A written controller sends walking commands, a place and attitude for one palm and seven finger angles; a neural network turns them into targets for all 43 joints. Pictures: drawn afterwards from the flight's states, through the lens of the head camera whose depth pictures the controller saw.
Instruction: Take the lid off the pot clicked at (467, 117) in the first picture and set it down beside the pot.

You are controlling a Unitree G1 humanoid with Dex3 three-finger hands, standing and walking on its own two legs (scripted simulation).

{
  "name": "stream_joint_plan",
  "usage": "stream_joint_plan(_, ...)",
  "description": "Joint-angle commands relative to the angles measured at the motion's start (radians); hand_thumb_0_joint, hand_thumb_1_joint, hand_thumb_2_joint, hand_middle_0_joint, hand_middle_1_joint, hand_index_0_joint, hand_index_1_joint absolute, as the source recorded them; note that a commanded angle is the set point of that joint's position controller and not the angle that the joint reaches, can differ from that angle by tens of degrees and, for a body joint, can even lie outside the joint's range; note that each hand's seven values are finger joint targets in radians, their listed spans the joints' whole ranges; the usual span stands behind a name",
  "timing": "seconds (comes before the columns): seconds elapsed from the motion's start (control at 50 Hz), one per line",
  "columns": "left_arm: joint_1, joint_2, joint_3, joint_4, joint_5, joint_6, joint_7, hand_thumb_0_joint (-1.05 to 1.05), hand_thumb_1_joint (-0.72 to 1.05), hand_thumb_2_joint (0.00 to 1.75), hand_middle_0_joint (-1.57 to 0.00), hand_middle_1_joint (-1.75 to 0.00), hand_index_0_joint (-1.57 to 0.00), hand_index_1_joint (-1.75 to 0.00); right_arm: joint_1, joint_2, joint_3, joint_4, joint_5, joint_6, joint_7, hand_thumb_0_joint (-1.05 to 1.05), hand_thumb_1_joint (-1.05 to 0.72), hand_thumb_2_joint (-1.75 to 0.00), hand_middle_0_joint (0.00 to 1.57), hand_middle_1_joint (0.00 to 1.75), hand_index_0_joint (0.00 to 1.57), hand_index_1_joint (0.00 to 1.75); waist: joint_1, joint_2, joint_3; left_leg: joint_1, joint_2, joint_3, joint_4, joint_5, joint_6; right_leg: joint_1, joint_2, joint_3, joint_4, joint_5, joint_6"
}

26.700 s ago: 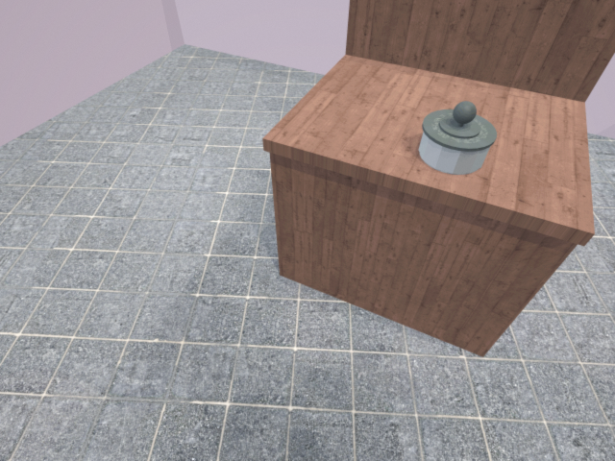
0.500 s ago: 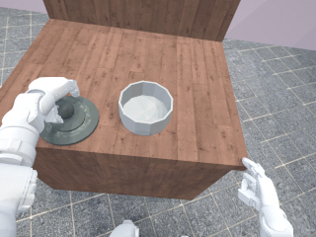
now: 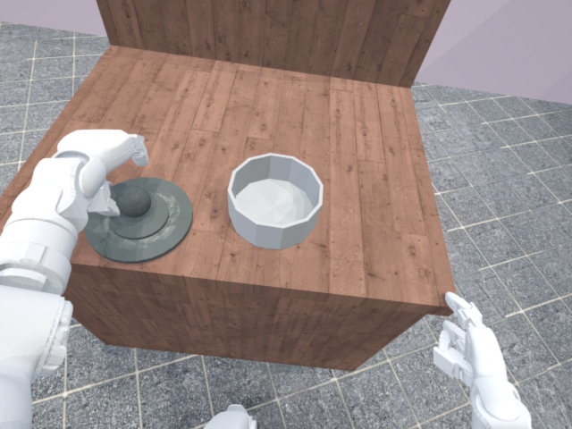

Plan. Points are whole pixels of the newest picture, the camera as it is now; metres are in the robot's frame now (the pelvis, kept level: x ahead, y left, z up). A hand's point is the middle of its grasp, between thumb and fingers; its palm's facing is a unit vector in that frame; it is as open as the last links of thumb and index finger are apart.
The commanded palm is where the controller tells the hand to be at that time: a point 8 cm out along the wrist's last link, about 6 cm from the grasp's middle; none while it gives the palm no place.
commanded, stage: raise the empty hand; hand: left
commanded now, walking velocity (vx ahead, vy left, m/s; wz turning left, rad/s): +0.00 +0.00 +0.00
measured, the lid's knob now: (134, 201) +0.45 +0.27 -0.01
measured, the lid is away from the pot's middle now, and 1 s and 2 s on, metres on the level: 0.23 0.23 0.23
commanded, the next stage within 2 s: draw the hand back to the body in 0.96 s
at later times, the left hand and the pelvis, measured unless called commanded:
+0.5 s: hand (100, 145) +0.45 +0.29 +0.11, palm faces -0.33 -0.09 -0.94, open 11.0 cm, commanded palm +0.47 +0.28 +0.17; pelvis +0.01 +0.01 +0.01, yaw +0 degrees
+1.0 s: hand (83, 132) +0.43 +0.29 +0.15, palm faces -0.36 -0.08 -0.93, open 11.0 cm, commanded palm +0.46 +0.28 +0.21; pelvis +0.00 -0.01 +0.02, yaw +2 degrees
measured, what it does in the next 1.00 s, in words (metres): stands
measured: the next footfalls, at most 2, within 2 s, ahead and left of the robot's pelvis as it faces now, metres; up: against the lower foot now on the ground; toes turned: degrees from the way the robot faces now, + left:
none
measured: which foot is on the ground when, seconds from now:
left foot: down 0.00-1.00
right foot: down 0.00-1.00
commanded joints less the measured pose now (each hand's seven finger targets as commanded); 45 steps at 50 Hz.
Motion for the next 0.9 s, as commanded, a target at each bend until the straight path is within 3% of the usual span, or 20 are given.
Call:
stream_joint_plan(0.0, -0.492, 0.241, 0.097, -0.218, -0.026, -0.006, 0.011, 0.0, -0.09, 0.82, -0.43, -0.71, -0.43, -0.71, 0.21, -0.149, -0.038, 0.107, -0.007, 0.088, -0.01, 0.0, -0.9, -0.9, 0.2, 0.3, 0.2, 0.3, -0.038, 0.209, -0.342, 0.653, 0.063, -0.165, -0.133, 0.139, -0.067, -0.236, 0.038, -0.03, -0.11, 0.069, -0.048)
stream_joint_plan(0.04, -0.471, 0.27, 0.117, -0.199, -0.02, -0.008, 0.006, 0.0, -0.09, 0.82, -0.43, -0.71, -0.43, -0.71, 0.2, -0.148, -0.032, 0.101, -0.002, 0.086, -0.017, 0.0, -0.9, -0.9, 0.2, 0.3, 0.2, 0.3, -0.031, 0.17, -0.33, 0.636, 0.057, -0.154, -0.14, 0.131, -0.062, -0.216, 0.037, -0.029, -0.124, 0.077, -0.046)
stream_joint_plan(0.06, -0.475, 0.243, 0.089, -0.182, -0.025, -0.002, 0.002, 0.0, -0.09, 0.82, -0.43, -0.71, -0.43, -0.71, 0.202, -0.146, -0.03, 0.105, -0.001, 0.086, -0.017, 0.0, -0.9, -0.9, 0.2, 0.3, 0.2, 0.3, -0.042, 0.157, -0.305, 0.611, 0.059, -0.147, -0.146, 0.114, -0.06, -0.208, 0.037, -0.029, -0.131, 0.07, -0.044)
stream_joint_plan(0.1, -0.498, 0.258, 0.098, -0.208, -0.019, -0.013, -0.007, 0.0, -0.09, 0.82, -0.43, -0.71, -0.43, -0.71, 0.197, -0.151, -0.03, 0.108, -0.002, 0.082, -0.019, 0.0, -0.9, -0.9, 0.2, 0.3, 0.2, 0.3, -0.034, 0.189, -0.316, 0.644, 0.064, -0.156, -0.156, 0.151, -0.065, -0.215, 0.036, -0.028, -0.13, 0.082, -0.046)
stream_joint_plan(0.16, -0.522, 0.211, 0.068, -0.229, -0.019, -0.005, -0.009, 0.0, -0.09, 0.82, -0.43, -0.71, -0.43, -0.71, 0.202, -0.141, -0.037, 0.114, -0.005, 0.077, -0.012, 0.0, -0.9, -0.9, 0.2, 0.3, 0.2, 0.3, -0.038, 0.221, -0.318, 0.684, 0.068, -0.169, -0.161, 0.177, -0.074, -0.223, 0.035, -0.031, -0.14, 0.081, -0.047)
stream_joint_plan(0.18, -0.54, 0.238, 0.092, -0.26, -0.023, -0.014, -0.015, 0.0, -0.09, 0.82, -0.43, -0.71, -0.43, -0.71, 0.204, -0.147, -0.039, 0.112, -0.006, 0.072, -0.009, 0.0, -0.9, -0.9, 0.2, 0.3, 0.2, 0.3, -0.031, 0.254, -0.333, 0.706, 0.073, -0.183, -0.162, 0.228, -0.083, -0.221, 0.03, -0.028, -0.134, 0.099, -0.05)
stream_joint_plan(0.2, -0.537, 0.236, 0.096, -0.275, -0.023, -0.013, -0.018, 0.0, -0.09, 0.82, -0.43, -0.71, -0.43, -0.71, 0.202, -0.144, -0.04, 0.11, -0.01, 0.072, -0.008, 0.0, -0.9, -0.9, 0.2, 0.3, 0.2, 0.3, -0.027, 0.259, -0.368, 0.742, 0.068, -0.179, -0.159, 0.281, -0.083, -0.21, 0.036, -0.028, -0.142, 0.112, -0.049)
stream_joint_plan(0.26, -0.51, 0.252, 0.109, -0.233, -0.025, 0.005, -0.025, 0.0, -0.09, 0.82, -0.43, -0.71, -0.43, -0.71, 0.203, -0.141, -0.04, 0.109, -0.008, 0.078, -0.004, 0.0, -0.9, -0.9, 0.2, 0.3, 0.2, 0.3, -0.028, 0.193, -0.352, 0.704, 0.061, -0.156, -0.156, 0.288, -0.071, -0.163, 0.034, -0.028, -0.163, 0.136, -0.045)
stream_joint_plan(0.28, -0.532, 0.273, 0.128, -0.271, -0.028, -0.001, -0.032, 0.0, -0.09, 0.82, -0.43, -0.71, -0.43, -0.71, 0.2, -0.145, -0.041, 0.1, -0.009, 0.075, -0.001, 0.0, -0.9, -0.9, 0.2, 0.3, 0.2, 0.3, -0.021, 0.208, -0.366, 0.712, 0.061, -0.162, -0.157, 0.333, -0.077, -0.151, 0.028, -0.024, -0.162, 0.157, -0.048)
stream_joint_plan(0.32, -0.518, 0.208, 0.084, -0.249, -0.023, 0.012, -0.035, 0.0, -0.09, 0.82, -0.43, -0.71, -0.43, -0.71, 0.2, -0.135, -0.046, 0.102, -0.01, 0.081, 0.007, 0.0, -0.9, -0.9, 0.2, 0.3, 0.2, 0.3, -0.028, 0.219, -0.352, 0.742, 0.068, -0.174, -0.158, 0.368, -0.088, -0.177, 0.034, -0.03, -0.166, 0.142, -0.043)
stream_joint_plan(0.4, -0.513, 0.266, 0.13, -0.292, -0.021, 0.008, -0.047, 0.0, -0.09, 0.82, -0.43, -0.71, -0.43, -0.71, 0.185, -0.138, -0.045, 0.088, -0.012, 0.089, 0.017, 0.0, -0.9, -0.9, 0.2, 0.3, 0.2, 0.3, -0.012, 0.218, -0.388, 0.768, 0.064, -0.174, -0.168, 0.434, -0.093, -0.13, 0.033, -0.025, -0.177, 0.171, -0.045)
stream_joint_plan(0.44, -0.478, 0.258, 0.128, -0.266, -0.021, 0.014, -0.052, 0.0, -0.09, 0.82, -0.43, -0.71, -0.43, -0.71, 0.174, -0.136, -0.045, 0.084, -0.008, 0.095, 0.02, 0.0, -0.9, -0.9, 0.2, 0.3, 0.2, 0.3, -0.01, 0.179, -0.367, 0.749, 0.064, -0.167, -0.173, 0.411, -0.09, -0.12, 0.032, -0.027, -0.184, 0.167, -0.041)
stream_joint_plan(0.46, -0.477, 0.217, 0.09, -0.239, -0.026, 0.024, -0.055, 0.0, -0.09, 0.82, -0.43, -0.71, -0.43, -0.71, 0.175, -0.129, -0.045, 0.087, -0.008, 0.101, 0.024, 0.0, -0.9, -0.9, 0.2, 0.3, 0.2, 0.3, -0.021, 0.182, -0.322, 0.716, 0.066, -0.166, -0.182, 0.364, -0.089, -0.123, 0.031, -0.028, -0.192, 0.144, -0.041)
stream_joint_plan(0.6, -0.556, 0.31, 0.144, -0.301, -0.035, 0.017, -0.076, 0.0, -0.09, 0.82, -0.43, -0.71, -0.43, -0.71, 0.159, -0.136, -0.038, 0.088, -0.008, 0.1, 0.017, 0.0, -0.9, -0.9, 0.2, 0.3, 0.2, 0.3, -0.013, 0.187, -0.344, 0.741, 0.059, -0.167, -0.22, 0.335, -0.079, -0.061, 0.027, -0.024, -0.22, 0.153, -0.046)
stream_joint_plan(0.64, -0.565, 0.249, 0.096, -0.287, -0.036, 0.026, -0.083, 0.0, -0.09, 0.82, -0.43, -0.71, -0.43, -0.71, 0.153, -0.129, -0.042, 0.097, -0.005, 0.096, 0.016, 0.0, -0.9, -0.9, 0.2, 0.3, 0.2, 0.3, -0.02, 0.174, -0.315, 0.738, 0.063, -0.17, -0.233, 0.283, -0.079, -0.077, 0.026, -0.027, -0.23, 0.13, -0.043)
stream_joint_plan(0.68, -0.603, 0.271, 0.108, -0.355, -0.037, 0.013, -0.093, 0.0, -0.09, 0.82, -0.43, -0.71, -0.43, -0.71, 0.136, -0.136, -0.043, 0.091, -0.005, 0.088, 0.016, 0.0, -0.9, -0.9, 0.2, 0.3, 0.2, 0.3, -0.009, 0.232, -0.339, 0.781, 0.063, -0.184, -0.241, 0.305, -0.089, -0.084, 0.017, -0.018, -0.228, 0.14, -0.049)
stream_joint_plan(0.72, -0.589, 0.24, 0.091, -0.351, -0.041, 0.019, -0.101, 0.0, -0.09, 0.82, -0.43, -0.71, -0.43, -0.71, 0.139, -0.13, -0.044, 0.096, -0.005, 0.088, 0.019, 0.0, -0.9, -0.9, 0.2, 0.3, 0.2, 0.3, -0.009, 0.223, -0.355, 0.8, 0.06, -0.182, -0.24, 0.322, -0.088, -0.075, 0.024, -0.023, -0.237, 0.138, -0.046)
stream_joint_plan(0.78, -0.55, 0.278, 0.114, -0.308, -0.056, 0.019, -0.12, 0.0, -0.09, 0.82, -0.43, -0.71, -0.43, -0.71, 0.13, -0.135, -0.036, 0.096, -0.005, 0.087, 0.015, 0.0, -0.9, -0.9, 0.2, 0.3, 0.2, 0.3, -0.004, 0.167, -0.313, 0.742, 0.048, -0.163, -0.258, 0.261, -0.075, -0.038, 0.017, -0.02, -0.255, 0.148, -0.049)
stream_joint_plan(0.82, -0.572, 0.249, 0.074, -0.251, -0.054, 0.037, -0.133, 0.0, -0.09, 0.82, -0.43, -0.71, -0.43, -0.71, 0.123, -0.137, -0.03, 0.115, 0.002, 0.094, 0.012, 0.0, -0.9, -0.9, 0.2, 0.3, 0.2, 0.3, -0.018, 0.105, -0.258, 0.685, 0.047, -0.146, -0.276, 0.16, -0.062, -0.027, 0.018, -0.024, -0.267, 0.119, -0.041)
stream_joint_plan(0.88, -0.617, 0.233, 0.049, -0.262, -0.056, 0.034, -0.148, 0.0, -0.09, 0.82, -0.43, -0.71, -0.43, -0.71, 0.114, -0.141, -0.03, 0.118, 0.002, 0.084, 0.007, 0.0, -0.9, -0.9, 0.2, 0.3, 0.2, 0.3, -0.022, 0.131, -0.227, 0.675, 0.045, -0.147, -0.289, 0.103, -0.062, -0.039, 0.012, -0.02, -0.267, 0.109, -0.046)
